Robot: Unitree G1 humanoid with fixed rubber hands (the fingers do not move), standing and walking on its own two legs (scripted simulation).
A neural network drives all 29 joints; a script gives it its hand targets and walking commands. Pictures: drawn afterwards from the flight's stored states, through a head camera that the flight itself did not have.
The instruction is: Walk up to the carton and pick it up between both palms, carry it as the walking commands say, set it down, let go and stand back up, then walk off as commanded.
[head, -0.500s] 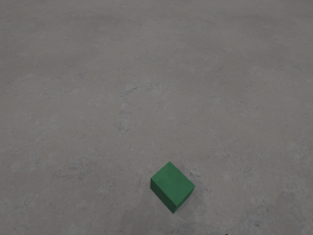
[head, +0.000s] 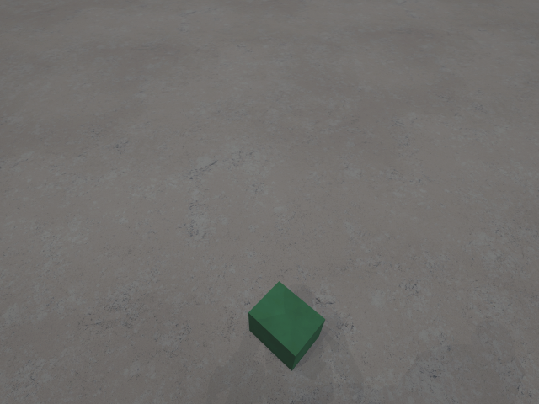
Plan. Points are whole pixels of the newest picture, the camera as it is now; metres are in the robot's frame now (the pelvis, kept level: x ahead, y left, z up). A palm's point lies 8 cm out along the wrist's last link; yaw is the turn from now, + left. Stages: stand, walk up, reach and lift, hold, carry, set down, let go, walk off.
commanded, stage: walk up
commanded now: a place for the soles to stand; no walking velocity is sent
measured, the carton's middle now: (285, 325) +0.51 -0.07 -0.69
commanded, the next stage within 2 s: none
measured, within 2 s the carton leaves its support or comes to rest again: neither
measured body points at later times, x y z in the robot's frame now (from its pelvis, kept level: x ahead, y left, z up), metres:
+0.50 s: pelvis +0.01 -0.16 -0.04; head +0.03 -0.15 +0.41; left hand +0.11 +0.13 -0.15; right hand +0.03 -0.42 -0.17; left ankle +0.03 +0.11 -0.73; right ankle +0.10 -0.31 -0.74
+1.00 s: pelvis +0.10 -0.29 -0.02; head +0.13 -0.25 +0.43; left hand -0.02 -0.07 -0.17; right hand +0.26 -0.47 -0.15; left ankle +0.03 -0.19 -0.74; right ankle +0.18 -0.37 -0.69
